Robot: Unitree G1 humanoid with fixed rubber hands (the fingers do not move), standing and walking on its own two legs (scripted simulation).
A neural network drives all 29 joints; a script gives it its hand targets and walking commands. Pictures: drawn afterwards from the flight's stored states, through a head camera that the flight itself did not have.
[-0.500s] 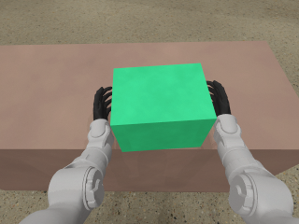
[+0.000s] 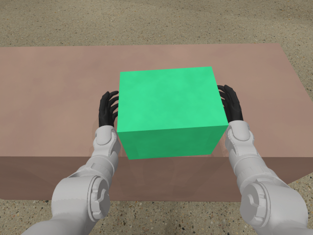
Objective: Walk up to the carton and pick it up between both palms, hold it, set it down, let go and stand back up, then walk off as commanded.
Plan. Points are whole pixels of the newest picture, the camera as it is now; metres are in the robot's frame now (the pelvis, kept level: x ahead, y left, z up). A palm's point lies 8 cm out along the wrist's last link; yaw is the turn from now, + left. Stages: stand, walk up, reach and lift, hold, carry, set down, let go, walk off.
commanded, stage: reach and lift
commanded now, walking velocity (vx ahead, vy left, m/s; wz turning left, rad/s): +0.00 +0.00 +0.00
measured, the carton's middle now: (168, 115) +0.44 +0.01 +0.02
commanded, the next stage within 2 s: none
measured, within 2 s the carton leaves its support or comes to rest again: leaves its support in 0.82 s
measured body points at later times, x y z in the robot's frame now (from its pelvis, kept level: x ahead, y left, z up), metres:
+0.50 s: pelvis -0.02 +0.01 +0.00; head +0.05 +0.02 +0.44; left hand +0.39 +0.17 +0.03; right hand +0.40 -0.16 +0.05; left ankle +0.01 +0.10 -0.72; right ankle +0.00 -0.13 -0.72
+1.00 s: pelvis -0.02 +0.01 +0.00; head +0.01 +0.02 +0.45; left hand +0.40 +0.17 +0.06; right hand +0.41 -0.17 +0.09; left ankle +0.01 +0.10 -0.72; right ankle +0.00 -0.13 -0.72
